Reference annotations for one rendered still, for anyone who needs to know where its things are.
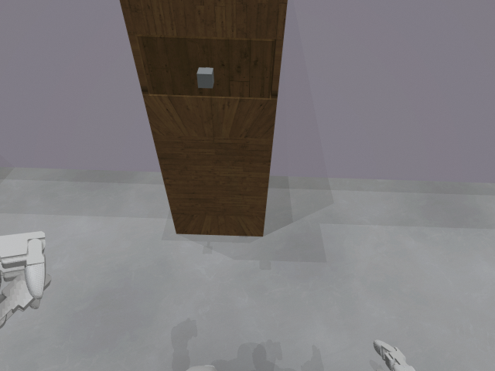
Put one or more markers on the right robot hand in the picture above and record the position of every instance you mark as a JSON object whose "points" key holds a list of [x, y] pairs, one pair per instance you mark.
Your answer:
{"points": [[393, 357]]}

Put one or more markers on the drawer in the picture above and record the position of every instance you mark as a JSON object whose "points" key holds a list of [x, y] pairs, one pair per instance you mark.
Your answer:
{"points": [[242, 67]]}

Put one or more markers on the left robot hand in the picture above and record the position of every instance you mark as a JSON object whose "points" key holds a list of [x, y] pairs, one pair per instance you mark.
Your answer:
{"points": [[23, 263]]}

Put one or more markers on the handle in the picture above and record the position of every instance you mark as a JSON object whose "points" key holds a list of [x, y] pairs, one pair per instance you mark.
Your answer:
{"points": [[205, 78]]}

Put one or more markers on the cabinet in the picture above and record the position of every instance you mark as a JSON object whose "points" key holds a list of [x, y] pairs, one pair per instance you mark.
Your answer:
{"points": [[214, 152]]}

